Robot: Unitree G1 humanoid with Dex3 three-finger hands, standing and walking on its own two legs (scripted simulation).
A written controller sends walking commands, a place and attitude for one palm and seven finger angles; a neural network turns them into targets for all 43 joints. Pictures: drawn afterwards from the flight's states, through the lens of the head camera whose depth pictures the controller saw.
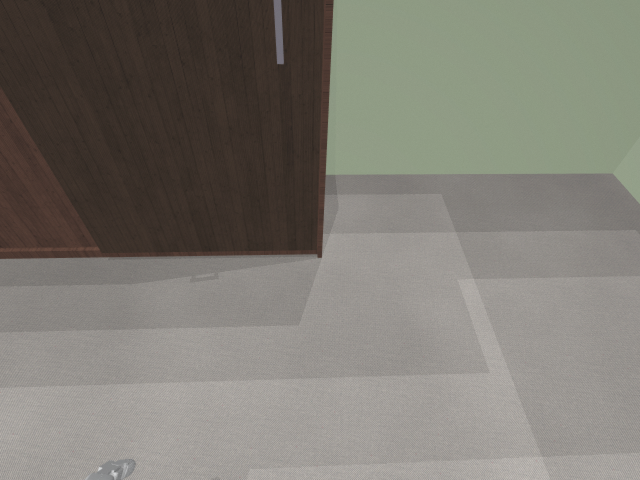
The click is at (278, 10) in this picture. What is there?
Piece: wardrobe's sliding door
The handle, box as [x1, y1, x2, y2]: [274, 0, 283, 63]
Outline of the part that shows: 274,0 277,63 283,63 281,6 280,0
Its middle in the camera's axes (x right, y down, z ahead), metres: -0.10 -0.54 +0.88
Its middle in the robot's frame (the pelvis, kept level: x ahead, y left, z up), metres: +1.04 +0.16 +0.19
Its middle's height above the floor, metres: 0.96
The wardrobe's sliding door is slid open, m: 0.00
